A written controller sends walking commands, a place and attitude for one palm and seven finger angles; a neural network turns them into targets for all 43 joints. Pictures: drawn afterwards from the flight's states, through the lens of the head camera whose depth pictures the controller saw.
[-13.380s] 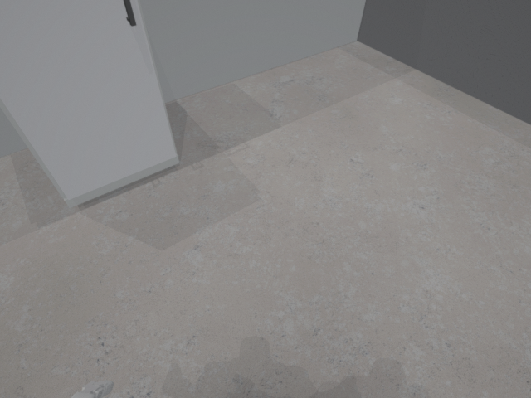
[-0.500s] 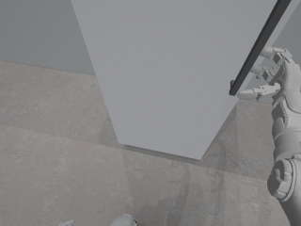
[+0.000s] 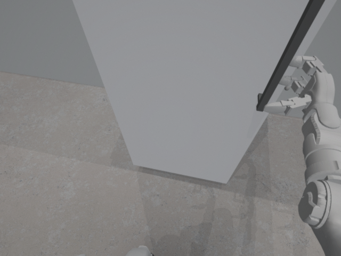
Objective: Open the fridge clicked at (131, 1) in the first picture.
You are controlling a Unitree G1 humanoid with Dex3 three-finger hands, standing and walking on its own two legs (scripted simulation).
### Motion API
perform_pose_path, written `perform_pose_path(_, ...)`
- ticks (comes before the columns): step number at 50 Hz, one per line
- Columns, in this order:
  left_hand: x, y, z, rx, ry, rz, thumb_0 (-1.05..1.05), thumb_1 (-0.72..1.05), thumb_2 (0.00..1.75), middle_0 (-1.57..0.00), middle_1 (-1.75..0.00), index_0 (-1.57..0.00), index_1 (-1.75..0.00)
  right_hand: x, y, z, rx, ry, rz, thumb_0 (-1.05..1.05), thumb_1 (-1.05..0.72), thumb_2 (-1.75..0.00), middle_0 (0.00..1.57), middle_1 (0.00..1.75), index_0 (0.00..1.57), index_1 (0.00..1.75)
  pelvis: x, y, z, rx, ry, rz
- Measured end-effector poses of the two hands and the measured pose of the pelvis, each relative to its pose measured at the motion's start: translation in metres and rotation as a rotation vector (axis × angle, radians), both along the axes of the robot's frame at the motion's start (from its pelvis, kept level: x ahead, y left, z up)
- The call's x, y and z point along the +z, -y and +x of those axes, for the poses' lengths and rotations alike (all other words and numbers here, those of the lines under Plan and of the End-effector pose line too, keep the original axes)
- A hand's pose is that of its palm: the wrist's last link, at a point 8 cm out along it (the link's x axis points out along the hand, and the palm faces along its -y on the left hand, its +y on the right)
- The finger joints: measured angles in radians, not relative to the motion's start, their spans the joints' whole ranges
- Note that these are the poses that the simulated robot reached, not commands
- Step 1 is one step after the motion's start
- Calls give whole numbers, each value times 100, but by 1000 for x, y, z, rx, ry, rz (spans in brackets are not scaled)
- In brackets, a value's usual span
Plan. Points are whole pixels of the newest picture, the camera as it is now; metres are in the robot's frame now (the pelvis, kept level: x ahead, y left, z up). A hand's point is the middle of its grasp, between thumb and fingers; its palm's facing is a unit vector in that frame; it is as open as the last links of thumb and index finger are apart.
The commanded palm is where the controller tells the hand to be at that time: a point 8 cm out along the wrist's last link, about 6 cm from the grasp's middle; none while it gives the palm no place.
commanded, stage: slide the fingers in behind the handle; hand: right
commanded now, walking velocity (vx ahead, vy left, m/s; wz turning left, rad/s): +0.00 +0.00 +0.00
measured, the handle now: (285, 52) +0.53 -0.16 +0.19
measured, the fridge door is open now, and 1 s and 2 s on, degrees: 0 0 0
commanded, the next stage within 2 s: grip the handle and tug to test in 1.74 s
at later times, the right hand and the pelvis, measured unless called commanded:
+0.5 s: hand (287, 94) +0.47 -0.18 +0.14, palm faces +0.07 +1.00 +0.00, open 14.0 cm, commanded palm +0.44 -0.22 +0.14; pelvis +0.00 +0.01 +0.00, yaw +0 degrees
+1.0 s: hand (272, 90) +0.47 -0.15 +0.14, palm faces +0.06 +1.00 +0.01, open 14.0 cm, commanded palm +0.44 -0.20 +0.14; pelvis +0.00 +0.00 +0.00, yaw +0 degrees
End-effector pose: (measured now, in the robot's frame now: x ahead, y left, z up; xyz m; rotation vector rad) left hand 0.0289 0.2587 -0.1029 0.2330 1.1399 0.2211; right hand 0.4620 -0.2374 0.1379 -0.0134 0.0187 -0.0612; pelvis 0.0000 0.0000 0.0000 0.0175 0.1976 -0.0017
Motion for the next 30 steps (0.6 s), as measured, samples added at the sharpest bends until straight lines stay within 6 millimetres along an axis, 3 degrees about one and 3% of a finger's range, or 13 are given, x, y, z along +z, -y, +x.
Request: perform_pose_path(30,4,-10,15,-25,59,9,1,90,90,-21,-30,-21,-30,1,-10,-21,8,15,14,-1,50,-30,30,120,30,120,2,-5,-4,-7,35,-2)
